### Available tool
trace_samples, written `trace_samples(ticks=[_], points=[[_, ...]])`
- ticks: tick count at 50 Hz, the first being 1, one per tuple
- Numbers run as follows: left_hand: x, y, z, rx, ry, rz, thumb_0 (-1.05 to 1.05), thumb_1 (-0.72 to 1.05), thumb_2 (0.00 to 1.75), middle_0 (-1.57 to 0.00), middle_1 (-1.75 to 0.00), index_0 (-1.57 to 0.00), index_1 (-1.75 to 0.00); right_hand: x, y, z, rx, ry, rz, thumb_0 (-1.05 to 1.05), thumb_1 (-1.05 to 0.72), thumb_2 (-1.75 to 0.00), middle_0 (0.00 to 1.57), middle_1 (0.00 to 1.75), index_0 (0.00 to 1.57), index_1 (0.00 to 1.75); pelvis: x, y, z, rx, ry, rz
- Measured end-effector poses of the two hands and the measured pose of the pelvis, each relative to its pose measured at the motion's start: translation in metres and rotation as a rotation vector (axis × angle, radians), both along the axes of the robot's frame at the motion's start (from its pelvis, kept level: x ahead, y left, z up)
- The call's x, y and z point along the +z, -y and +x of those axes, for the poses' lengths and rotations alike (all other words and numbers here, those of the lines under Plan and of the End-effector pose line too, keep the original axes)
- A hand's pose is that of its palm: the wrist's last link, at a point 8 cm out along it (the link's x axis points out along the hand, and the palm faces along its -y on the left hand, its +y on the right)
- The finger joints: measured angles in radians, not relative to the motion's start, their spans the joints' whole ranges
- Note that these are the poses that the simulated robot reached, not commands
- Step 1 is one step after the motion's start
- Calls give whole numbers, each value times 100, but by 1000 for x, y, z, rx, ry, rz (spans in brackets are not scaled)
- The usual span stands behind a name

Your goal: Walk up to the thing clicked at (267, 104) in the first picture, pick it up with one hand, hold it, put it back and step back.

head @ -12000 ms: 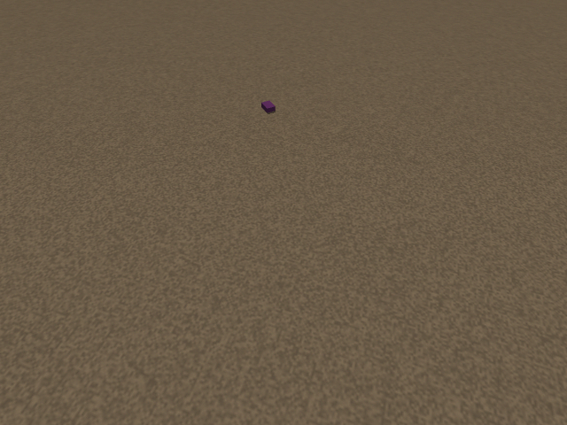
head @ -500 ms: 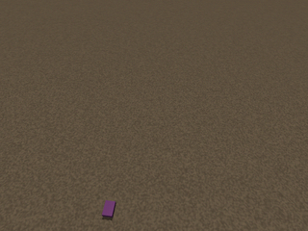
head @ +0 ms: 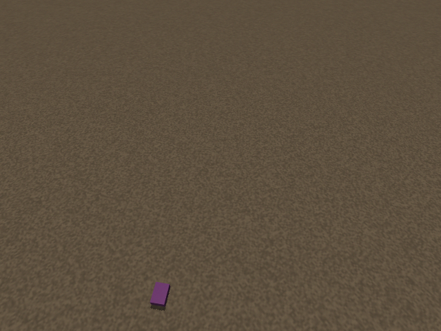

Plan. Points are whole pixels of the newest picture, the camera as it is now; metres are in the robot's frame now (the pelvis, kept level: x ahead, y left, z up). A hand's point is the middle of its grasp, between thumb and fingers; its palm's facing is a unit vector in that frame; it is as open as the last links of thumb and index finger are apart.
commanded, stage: walk up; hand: left
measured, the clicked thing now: (160, 294) +0.42 +0.25 -0.77
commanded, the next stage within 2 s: stand in 1.94 s
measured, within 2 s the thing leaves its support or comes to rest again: neither
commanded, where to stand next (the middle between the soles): +0.04 +0.01 m, yaw +1 degrees
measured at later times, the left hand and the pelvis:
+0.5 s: hand out of the picture +0.07 +0.31 -0.17, palm faces +0.05 -0.94 -0.34, open 7.3 cm; pelvis +0.03 +0.04 -0.01, yaw +3 degrees
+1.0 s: hand out of the picture +0.12 +0.24 -0.15, palm faces -0.03 -0.92 -0.38, open 7.3 cm; pelvis +0.01 -0.02 -0.02, yaw +0 degrees
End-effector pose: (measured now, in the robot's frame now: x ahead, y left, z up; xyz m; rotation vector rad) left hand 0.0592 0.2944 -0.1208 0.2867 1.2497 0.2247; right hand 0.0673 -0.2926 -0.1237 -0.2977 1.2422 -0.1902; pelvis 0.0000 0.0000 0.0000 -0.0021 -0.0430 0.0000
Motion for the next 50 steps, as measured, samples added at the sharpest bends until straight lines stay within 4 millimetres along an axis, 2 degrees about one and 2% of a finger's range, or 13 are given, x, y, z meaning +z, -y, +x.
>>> trace_samples(ticks=[11, 16, 21, 25, 29, 36, 39, 42, 46, 50], points=[[3, 1, 19, -26, 80, -4, 0, 91, 90, -20, -30, -21, -30, 2, 8, 1, 13, 30, -11, 0, -90, -90, 20, 30, 21, 29, -3, 2, 4, 6, 7, -10], [2, -18, 9, 4, 93, 8, 0, 90, 90, -20, -30, -21, -30, 5, 9, 0, 49, -16, -44, 0, -90, -90, 20, 30, 20, 29, -6, -9, 13, 35, 5, -21], [-12, -49, -5, 35, 1, 10, 0, 90, 90, -20, -30, -21, -30, 9, -4, 6, 52, -14, -86, 0, -90, -90, 20, 30, 20, 29, -12, -30, 24, 37, 17, -15], [-16, -60, 1, 63, -52, 3, 0, 91, 90, -20, -29, -21, -30, 15, -17, 7, 42, -33, -106, 0, -90, -90, 20, 30, 20, 29, -9, -36, 30, 52, 2, -12], [-17, -62, 14, 47, -57, 8, 0, 91, 90, -20, -29, -20, -29, 20, -20, 18, 47, -21, -121, 0, -90, -90, 20, 30, 21, 30, -7, -34, 30, 38, -8, -13], [-18, -45, 41, -22, -22, 23, 0, 91, 90, -20, -29, -20, -29, 18, 6, 33, 33, 56, -149, 0, -90, -90, 20, 30, 21, 30, -14, -18, 27, 7, -1, -1], [-18, -29, 52, -47, 17, 34, 0, 91, 90, -20, -29, -20, -29, 8, 24, 37, 28, 78, -137, 0, -90, -90, 20, 30, 21, 30, -23, -6, 25, -7, 6, 5], [-15, -10, 54, -60, 48, 47, 0, 91, 90, -20, -29, -20, -29, -7, 38, 41, 7, 88, -112, 0, -90, -90, 20, 30, 21, 30, -29, 6, 20, -1, 25, -17], [-3, 9, 52, -82, 72, 44, 0, 91, 90, -20, -29, -21, -30, -13, 39, 38, -6, 77, -69, 0, -90, -90, 20, 30, 20, 29, -22, 14, 15, -11, 17, 17], [5, 16, 51, -87, 106, 51, 0, 90, 90, -20, -30, -21, -30, -18, 35, 24, 8, 37, -34, 0, -90, -90, 20, 30, 20, 29, -18, 15, 11, 4, -1, 9]])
